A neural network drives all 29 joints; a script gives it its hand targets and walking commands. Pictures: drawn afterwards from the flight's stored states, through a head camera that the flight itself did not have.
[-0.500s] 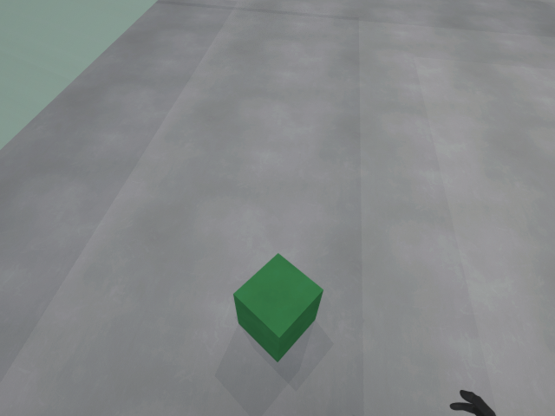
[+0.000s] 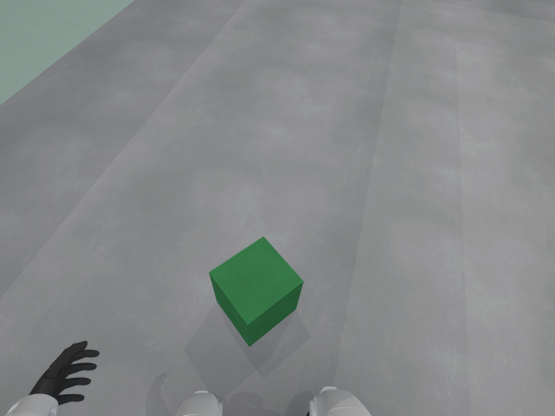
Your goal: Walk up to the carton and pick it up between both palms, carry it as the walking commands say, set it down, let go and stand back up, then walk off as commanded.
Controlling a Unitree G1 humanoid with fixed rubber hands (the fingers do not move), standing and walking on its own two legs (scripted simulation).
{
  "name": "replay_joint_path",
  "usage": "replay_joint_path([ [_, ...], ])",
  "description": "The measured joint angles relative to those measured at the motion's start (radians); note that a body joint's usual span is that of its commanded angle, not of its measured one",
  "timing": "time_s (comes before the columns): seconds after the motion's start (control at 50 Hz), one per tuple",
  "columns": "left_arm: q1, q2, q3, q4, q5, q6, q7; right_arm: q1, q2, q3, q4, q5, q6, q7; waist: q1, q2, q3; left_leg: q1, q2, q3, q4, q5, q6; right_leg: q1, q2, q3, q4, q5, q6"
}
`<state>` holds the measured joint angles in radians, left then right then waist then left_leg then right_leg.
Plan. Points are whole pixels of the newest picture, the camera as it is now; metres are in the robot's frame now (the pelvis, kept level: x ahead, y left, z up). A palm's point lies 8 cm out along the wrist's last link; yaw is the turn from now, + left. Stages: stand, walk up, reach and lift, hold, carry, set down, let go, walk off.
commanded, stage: walk up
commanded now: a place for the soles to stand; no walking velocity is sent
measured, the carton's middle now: (256, 292) +0.52 +0.03 -0.62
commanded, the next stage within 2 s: none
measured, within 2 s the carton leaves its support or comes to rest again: neither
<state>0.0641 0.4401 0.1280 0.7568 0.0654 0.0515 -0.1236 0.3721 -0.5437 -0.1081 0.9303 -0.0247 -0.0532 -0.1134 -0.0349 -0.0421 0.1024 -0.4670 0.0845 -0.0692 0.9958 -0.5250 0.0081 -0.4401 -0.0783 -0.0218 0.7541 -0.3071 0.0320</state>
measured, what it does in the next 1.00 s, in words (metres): steps to the right, turning left: left foot, then right foot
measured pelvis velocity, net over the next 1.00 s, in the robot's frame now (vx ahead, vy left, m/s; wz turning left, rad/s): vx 0.08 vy -0.25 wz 0.54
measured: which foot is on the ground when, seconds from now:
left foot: up 0.00-0.14, down 0.16-0.46, up 0.48-1.00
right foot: down 0.00-0.14, up 0.16-0.44, down 0.46-1.00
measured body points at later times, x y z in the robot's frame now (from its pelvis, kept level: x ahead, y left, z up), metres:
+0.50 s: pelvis +0.08 -0.19 -0.03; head +0.12 -0.16 +0.41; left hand +0.15 +0.17 -0.13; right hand +0.21 -0.57 -0.08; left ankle +0.07 +0.04 -0.69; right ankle +0.16 -0.32 -0.71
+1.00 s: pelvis +0.08 -0.25 +0.01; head +0.13 -0.22 +0.45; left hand -0.06 +0.07 -0.09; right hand +0.39 -0.45 -0.08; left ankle +0.02 -0.14 -0.70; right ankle +0.16 -0.32 -0.71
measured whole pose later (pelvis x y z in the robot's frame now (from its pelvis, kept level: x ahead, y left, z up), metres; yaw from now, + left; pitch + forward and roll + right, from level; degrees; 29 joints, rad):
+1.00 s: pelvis +0.08 -0.25 +0.01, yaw +31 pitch +0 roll +2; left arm 0.30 0.48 0.06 0.80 0.02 -0.02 0.00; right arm 0.14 -0.45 -0.07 0.76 -0.02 0.01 0.03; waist 0.06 -0.03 0.13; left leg -0.37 0.00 0.05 0.77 -0.42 0.05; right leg -0.36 -0.22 -0.33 0.73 -0.35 -0.03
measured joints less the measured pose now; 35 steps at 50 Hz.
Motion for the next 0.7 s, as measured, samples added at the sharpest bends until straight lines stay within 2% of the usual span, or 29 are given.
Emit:
replay_joint_path([
  [0.06, 0.040, -0.034, -0.025, -0.016, -0.002, 0.011, 0.014, -0.016, 0.024, 0.021, -0.014, 0.011, -0.014, 0.012, 0.022, -0.002, 0.005, -0.034, -0.015, 0.105, 0.004, 0.033, 0.000, 0.069, -0.003, -0.057, -0.055, -0.011, -0.034],
  [0.12, 0.084, -0.033, -0.040, -0.036, 0.004, 0.030, 0.020, -0.001, 0.043, 0.033, -0.040, 0.014, -0.034, 0.021, 0.046, -0.020, -0.005, 0.016, -0.046, 0.189, -0.154, 0.122, 0.019, 0.098, -0.008, -0.104, -0.043, -0.045, -0.062],
  [0.16, 0.112, -0.023, -0.038, -0.054, 0.006, 0.045, 0.023, 0.035, 0.030, 0.028, -0.075, 0.001, -0.053, 0.013, 0.048, -0.015, -0.020, 0.062, -0.057, 0.173, -0.269, 0.165, 0.050, 0.059, 0.001, -0.111, 0.082, -0.120, -0.084],
  [0.22, 0.112, 0.009, -0.018, -0.053, 0.007, 0.067, 0.032, 0.042, 0.044, 0.039, -0.098, 0.001, -0.055, -0.006, 0.053, -0.074, 0.011, 0.053, -0.060, 0.162, -0.194, 0.170, 0.024, -0.048, 0.008, -0.006, 0.347, -0.173, -0.052],
  [0.28, 0.107, 0.032, -0.002, -0.044, -0.003, 0.063, 0.024, 0.050, 0.042, 0.045, -0.116, 0.000, -0.057, -0.014, 0.042, -0.091, 0.016, 0.058, -0.036, 0.125, -0.184, 0.157, -0.001, -0.123, -0.008, 0.035, 0.438, -0.144, -0.031],
  [0.36, 0.097, 0.047, 0.016, -0.058, -0.007, 0.058, 0.010, 0.059, 0.020, 0.040, -0.143, -0.008, -0.058, -0.012, 0.023, -0.083, 0.017, 0.031, 0.007, 0.059, -0.156, 0.146, -0.029, -0.150, -0.039, 0.064, 0.380, -0.138, -0.028],
  [0.44, 0.090, 0.052, 0.023, -0.070, -0.022, 0.047, 0.016, 0.056, -0.010, 0.040, -0.159, -0.016, -0.045, -0.003, 0.009, -0.058, 0.001, -0.021, 0.053, -0.021, -0.110, 0.125, -0.050, -0.090, -0.038, 0.033, 0.228, -0.156, -0.027],
  [0.48, 0.092, 0.039, 0.018, -0.070, -0.021, 0.026, 0.027, 0.037, -0.027, 0.037, -0.149, -0.017, -0.025, -0.004, 0.011, -0.024, -0.001, -0.074, 0.057, -0.085, -0.020, 0.092, -0.009, -0.076, -0.014, -0.009, 0.205, -0.144, -0.013],
  [0.5, 0.097, 0.029, 0.011, -0.067, -0.025, 0.017, 0.033, 0.015, -0.022, 0.036, -0.134, -0.010, -0.010, -0.011, 0.013, -0.018, 0.002, -0.103, 0.028, -0.103, 0.060, 0.034, 0.002, -0.081, -0.014, -0.024, 0.229, -0.149, -0.008],
  [0.54, 0.108, -0.001, -0.007, -0.047, -0.037, 0.012, 0.042, -0.033, -0.004, 0.039, -0.114, 0.000, 0.007, -0.019, 0.022, -0.006, 0.009, -0.146, -0.027, -0.086, 0.207, 0.001, 0.013, -0.058, -0.015, -0.052, 0.213, -0.141, -0.017],
  [0.58, 0.121, -0.029, -0.029, -0.021, -0.043, 0.005, 0.053, -0.063, 0.014, 0.050, -0.110, 0.001, 0.004, -0.005, 0.035, 0.005, 0.010, -0.155, -0.052, -0.013, 0.258, 0.026, 0.017, -0.017, -0.017, -0.079, 0.157, -0.118, -0.035],
  [0.64, 0.146, -0.046, -0.058, 0.014, -0.048, -0.020, 0.073, -0.084, 0.044, 0.063, -0.114, 0.000, 0.005, 0.039, 0.053, 0.014, 0.001, -0.122, -0.071, 0.082, 0.184, 0.049, 0.020, 0.033, -0.019, -0.119, 0.074, -0.091, -0.058],
  [0.7, 0.174, -0.040, -0.071, 0.031, -0.051, -0.050, 0.091, -0.104, 0.070, 0.066, -0.123, -0.001, 0.022, 0.077, 0.069, 0.019, 0.000, -0.082, -0.097, 0.102, 0.088, 0.053, 0.022, 0.062, -0.025, -0.158, 0.018, -0.072, -0.073],
])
